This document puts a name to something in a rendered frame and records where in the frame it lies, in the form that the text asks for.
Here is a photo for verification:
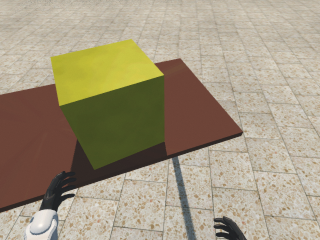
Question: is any robot left forearm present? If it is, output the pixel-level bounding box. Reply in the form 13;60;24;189
23;209;59;240

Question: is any table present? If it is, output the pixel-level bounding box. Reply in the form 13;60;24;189
0;58;243;213

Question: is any right robot hand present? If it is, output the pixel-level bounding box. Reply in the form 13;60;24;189
213;216;247;240

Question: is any carton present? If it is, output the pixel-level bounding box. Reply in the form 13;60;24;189
50;39;165;170

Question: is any left robot hand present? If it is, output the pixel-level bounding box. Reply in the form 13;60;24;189
39;171;77;212

